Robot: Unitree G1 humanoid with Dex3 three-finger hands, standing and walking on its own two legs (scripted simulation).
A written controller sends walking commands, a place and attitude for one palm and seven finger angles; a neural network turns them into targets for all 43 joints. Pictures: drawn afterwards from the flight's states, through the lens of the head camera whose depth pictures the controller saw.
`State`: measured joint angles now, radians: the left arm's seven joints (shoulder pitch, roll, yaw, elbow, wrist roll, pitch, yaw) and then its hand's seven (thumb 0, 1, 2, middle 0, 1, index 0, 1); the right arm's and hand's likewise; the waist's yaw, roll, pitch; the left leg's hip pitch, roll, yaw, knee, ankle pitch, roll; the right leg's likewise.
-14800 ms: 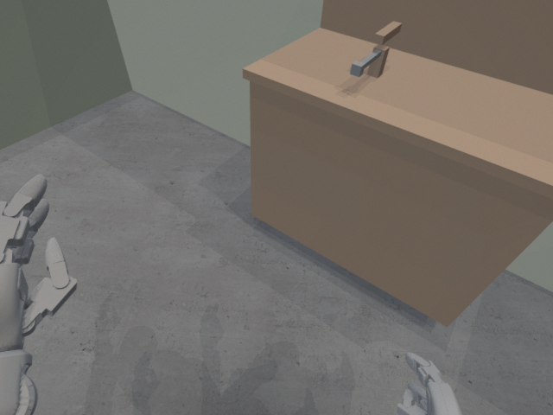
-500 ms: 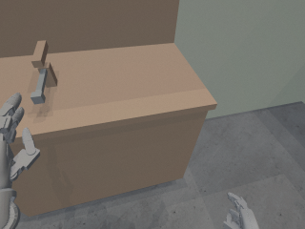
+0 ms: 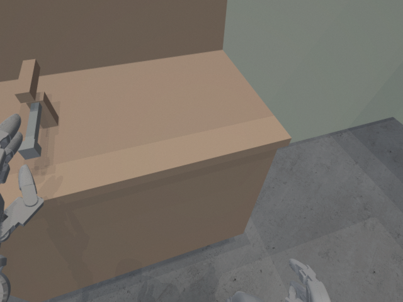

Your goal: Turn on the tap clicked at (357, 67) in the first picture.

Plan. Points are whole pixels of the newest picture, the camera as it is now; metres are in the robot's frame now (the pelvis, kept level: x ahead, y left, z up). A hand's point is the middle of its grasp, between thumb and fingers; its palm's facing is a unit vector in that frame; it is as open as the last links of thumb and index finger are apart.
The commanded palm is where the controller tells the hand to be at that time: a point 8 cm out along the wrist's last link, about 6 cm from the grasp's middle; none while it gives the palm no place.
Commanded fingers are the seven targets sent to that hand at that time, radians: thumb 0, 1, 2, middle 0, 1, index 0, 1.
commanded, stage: shuffle to correct the standing spot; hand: left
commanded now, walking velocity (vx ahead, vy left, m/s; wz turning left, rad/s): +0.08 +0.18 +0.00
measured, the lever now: (30, 149) +0.37 +0.36 +0.10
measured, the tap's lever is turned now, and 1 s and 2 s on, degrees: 0 0 0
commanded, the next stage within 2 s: come to a stop and stand still in 0.10 s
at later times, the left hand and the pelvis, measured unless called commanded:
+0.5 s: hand out of the picture +0.24 +0.31 +0.18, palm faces +0.48 -0.80 -0.36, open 7.4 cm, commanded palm +0.18 +0.33 +0.18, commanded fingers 0.00 0.90 0.90 -0.20 -0.30 -0.20 -0.30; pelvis +0.03 +0.05 -0.01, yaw +1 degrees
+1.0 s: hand (2, 174) +0.26 +0.31 +0.17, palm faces +0.41 -0.84 -0.37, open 7.4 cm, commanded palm +0.21 +0.35 +0.18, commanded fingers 0.00 0.90 0.90 -0.20 -0.30 -0.20 -0.30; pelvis +0.05 +0.06 +0.01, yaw +1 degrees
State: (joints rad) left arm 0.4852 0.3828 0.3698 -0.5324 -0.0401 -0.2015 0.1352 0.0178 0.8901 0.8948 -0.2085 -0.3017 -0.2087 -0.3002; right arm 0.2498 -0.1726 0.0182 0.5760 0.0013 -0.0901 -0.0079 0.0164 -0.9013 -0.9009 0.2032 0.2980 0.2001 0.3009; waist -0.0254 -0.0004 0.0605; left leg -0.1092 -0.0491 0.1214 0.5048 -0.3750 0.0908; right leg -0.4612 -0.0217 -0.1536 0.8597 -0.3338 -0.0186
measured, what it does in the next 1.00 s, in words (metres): steps on the spot: right foot, then left foot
